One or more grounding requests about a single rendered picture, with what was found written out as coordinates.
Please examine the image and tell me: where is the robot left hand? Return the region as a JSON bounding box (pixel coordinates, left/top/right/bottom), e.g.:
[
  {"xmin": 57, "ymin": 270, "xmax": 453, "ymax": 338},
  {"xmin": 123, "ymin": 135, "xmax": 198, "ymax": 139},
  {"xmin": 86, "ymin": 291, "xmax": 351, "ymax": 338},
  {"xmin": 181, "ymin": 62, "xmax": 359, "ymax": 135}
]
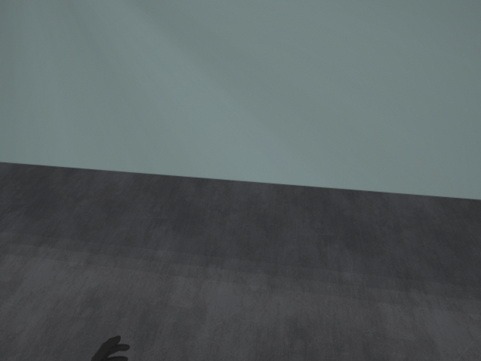
[{"xmin": 91, "ymin": 335, "xmax": 130, "ymax": 361}]

